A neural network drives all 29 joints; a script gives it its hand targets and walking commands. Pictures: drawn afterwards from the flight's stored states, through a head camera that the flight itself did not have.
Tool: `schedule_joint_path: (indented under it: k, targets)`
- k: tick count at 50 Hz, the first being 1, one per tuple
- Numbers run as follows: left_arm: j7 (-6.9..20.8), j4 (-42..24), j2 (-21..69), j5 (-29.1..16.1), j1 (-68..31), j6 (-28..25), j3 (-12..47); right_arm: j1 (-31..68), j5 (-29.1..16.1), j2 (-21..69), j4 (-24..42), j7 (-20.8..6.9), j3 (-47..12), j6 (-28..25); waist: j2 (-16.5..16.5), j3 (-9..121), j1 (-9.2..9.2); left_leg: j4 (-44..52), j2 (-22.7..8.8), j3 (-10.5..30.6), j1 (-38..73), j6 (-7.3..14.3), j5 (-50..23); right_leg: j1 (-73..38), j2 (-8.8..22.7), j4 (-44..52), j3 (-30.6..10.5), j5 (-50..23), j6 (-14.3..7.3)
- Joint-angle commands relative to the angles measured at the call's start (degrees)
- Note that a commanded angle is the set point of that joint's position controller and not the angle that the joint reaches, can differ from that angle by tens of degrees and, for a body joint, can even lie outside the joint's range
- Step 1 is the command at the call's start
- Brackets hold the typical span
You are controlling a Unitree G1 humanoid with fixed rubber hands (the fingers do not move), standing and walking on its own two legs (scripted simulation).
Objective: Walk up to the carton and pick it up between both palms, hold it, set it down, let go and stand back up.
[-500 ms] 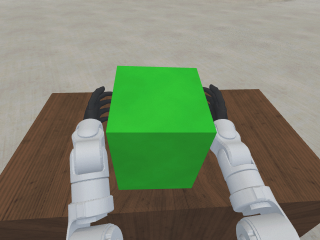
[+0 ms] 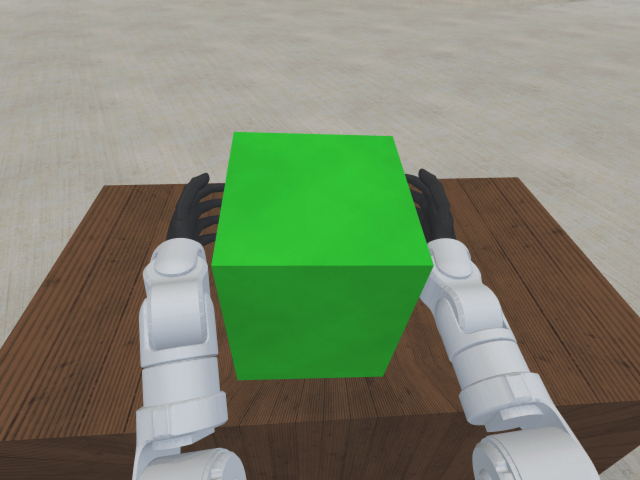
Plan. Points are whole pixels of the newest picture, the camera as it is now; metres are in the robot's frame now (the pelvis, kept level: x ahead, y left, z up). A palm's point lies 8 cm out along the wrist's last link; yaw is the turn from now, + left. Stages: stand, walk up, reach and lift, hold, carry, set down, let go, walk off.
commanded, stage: hold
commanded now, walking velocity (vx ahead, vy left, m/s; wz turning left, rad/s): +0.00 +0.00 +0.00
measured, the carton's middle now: (312, 261) +0.38 +0.00 +0.12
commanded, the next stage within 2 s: set down in 0.56 s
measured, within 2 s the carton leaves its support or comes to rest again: neither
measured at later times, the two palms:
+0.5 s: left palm (186, 241) +0.35 +0.14 +0.18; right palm (434, 235) +0.35 -0.15 +0.17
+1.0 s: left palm (185, 238) +0.36 +0.15 +0.19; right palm (431, 225) +0.37 -0.15 +0.18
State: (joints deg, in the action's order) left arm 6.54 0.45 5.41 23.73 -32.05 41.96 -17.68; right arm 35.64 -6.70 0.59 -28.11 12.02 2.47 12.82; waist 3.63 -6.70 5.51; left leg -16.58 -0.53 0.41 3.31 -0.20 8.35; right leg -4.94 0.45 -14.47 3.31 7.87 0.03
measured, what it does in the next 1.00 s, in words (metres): stands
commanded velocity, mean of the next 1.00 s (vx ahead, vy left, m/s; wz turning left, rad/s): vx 0.00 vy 0.00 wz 0.00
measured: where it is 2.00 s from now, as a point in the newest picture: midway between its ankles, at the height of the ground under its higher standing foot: outside the picture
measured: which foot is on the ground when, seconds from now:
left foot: down 0.00-1.00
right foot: down 0.00-1.00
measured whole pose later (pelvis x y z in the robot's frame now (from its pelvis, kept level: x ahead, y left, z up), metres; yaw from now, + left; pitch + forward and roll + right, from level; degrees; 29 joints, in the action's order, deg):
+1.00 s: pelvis +0.01 -0.01 +0.00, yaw +0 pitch -10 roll +0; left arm 6.5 5.5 6.9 24.9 -30.8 31.1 -18.6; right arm 34.9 0.0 2.5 -32.6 8.9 7.3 2.4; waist 2.9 -3.6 3.0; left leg -15.7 -0.8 0.2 2.5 -0.6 8.4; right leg -3.4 0.2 -14.9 3.2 8.6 -0.3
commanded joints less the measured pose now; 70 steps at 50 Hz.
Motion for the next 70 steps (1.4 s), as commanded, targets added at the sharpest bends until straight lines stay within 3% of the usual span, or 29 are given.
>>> schedule_joint_path:
  k: [1, 28, 29, 30, 32, 33, 35, 40, 45, 48, 53, 58, 65, 70]
  targets:
    - [6.48, -3.31, 21.3, -7.93, -28.96, -3.29, 22.44, 34.54, -2.66, 24.6, 14.29, -6.72, -19.29, -3.39, -2.78, 18.7, 0.32, 0.96, 2.63, -5.31, 3.19, -0.09, -11.05, -4.25, -2.8, 0.75, 4.12, -8.24, 1.56]
    - [6.51, -3.72, 21.39, -8.16, -29.03, -3.3, 22.72, 34.44, -2.58, 24.33, 14.2, -6.7, -19.03, -3.5, -3.16, 18.61, 0.51, 0.98, 2.51, -5.38, 3.43, -0.34, -11.09, -3.63, -2.8, 0.76, 4.21, -8.0, 1.48]
    - [5.95, -12.01, 21.63, -10.34, -23.61, -3.44, 27.52, 33.1, -8.55, 24.28, 21.89, -6.32, -24.86, -3.32, -4.39, 26.24, -0.92, -2.29, 2.34, -3.59, 6.14, -0.69, -22.21, -6.6, -5.08, -1.03, 2.5, -13.78, 2.12]
    - [5.83, -11.91, 21.0, -10.83, -24.24, -3.39, 28.01, 33.02, -8.91, 23.42, 22.49, -5.78, -24.86, -2.82, -4.34, 26.17, -0.17, -2.97, 2.64, -3.48, 6.61, -0.79, -23.01, -6.73, -4.9, -0.8, 2.25, -14.71, 2.26]
    - [5.73, -7.74, 19.43, -10.08, -23.37, -2.6, 26.51, 30.46, -8.2, 22.0, 19.71, -5.17, -23.29, -0.63, -3.58, 19.11, 0.76, -1.83, 2.96, -3.29, 3.5, -0.61, -18.79, -3.91, -4.75, 0.49, 1.98, -10.18, 2.2]
    - [6.1, -4.41, 18.47, -9.02, -23.99, -2.23, 24.69, 30.42, -6.96, 21.42, 16.93, -5.25, -21.88, 0.21, -2.5, 14.12, 0.51, 0.07, 3.0, -3.58, 0.98, 0.05, -11.91, -1.89, -4.45, 1.52, 1.97, -5.0, 2.14]
    - [6.79, -3.75, 18.37, -8.92, -26.97, -2.53, 23.51, 30.93, -5.47, 22.24, 14.06, -6.11, -20.35, 0.23, -2.8, 10.75, 0.08, 2.59, 2.56, -4.29, -2.6, 0.68, -3.32, -0.54, -3.6, 1.81, 1.91, 0.87, 1.84]
    - [5.87, -3.51, 21.41, -10.68, -33.08, -8.16, 25.83, 38.26, -1.07, 24.95, 17.99, -8.02, -18.01, -7.02, -5.6, 23.21, -0.41, 0.97, 2.39, -4.27, 0.87, -0.56, -5.28, -0.47, -2.98, 0.59, 2.98, -1.41, 1.46]
    - [6.73, 4.02, 20.24, -4.65, -20.95, -10.85, 18.04, 31.62, 4.57, 22.67, 8.69, -9.73, -13.88, -12.52, -2.96, 17.04, -2.99, 3.13, 1.57, -5.08, -0.42, 0.36, -3.31, -1.99, -2.71, 1.54, 4.04, 0.91, 1.56]
    - [6.88, 5.46, 20.79, -4.1, -19.86, -13.38, 17.65, 29.55, 7.11, 22.36, 5.79, -10.54, -11.97, -16.68, -2.04, 14.58, -2.99, 3.64, 1.09, -5.86, -0.54, 0.2, -4.12, -1.2, -2.53, 1.79, 4.81, 0.92, 1.64]
    - [5.04, 2.19, 22.03, -5.51, -19.64, -17.13, 21.51, 28.26, 7.09, 21.76, 4.01, -10.23, -13.78, -21.19, -2.86, 17.05, -2.68, 1.06, 1.14, -6.34, 2.01, -1.18, -13.95, -2.97, -3.07, 0.46, 5.54, -8.06, 1.38]
    - [2.64, -2.32, 24.23, -8.9, -20.83, -20.47, 28.37, 28.76, 5.71, 22.22, 6.14, -9.17, -17.11, -24.32, -4.81, 22.7, -1.2, -1.6, 1.44, -5.34, 4.12, -2.32, -20.56, -4.8, -2.74, -0.78, 5.33, -17.27, 1.3]
    - [1.64, -1.95, 23.89, -8.49, -18.12, -21.78, 28.01, 26.37, 4.94, 22.23, 5.77, -8.9, -19.13, -24.08, -3.44, 23.29, -1.85, -0.73, 1.71, -4.55, 1.56, -1.49, -17.41, -8.06, -1.54, -1.48, 4.12, -22.81, 2.28]
    - [2.42, 1.47, 22.43, -5.24, -14.91, -20.86, 22.26, 24.63, 5.06, 20.95, 2.85, -9.74, -18.2, -23.32, -1.35, 18.29, -3.84, 1.19, 1.4, -5.01, -0.94, -0.46, -13.3, -7.14, -1.35, -0.86, 3.75, -19.44, 2.68]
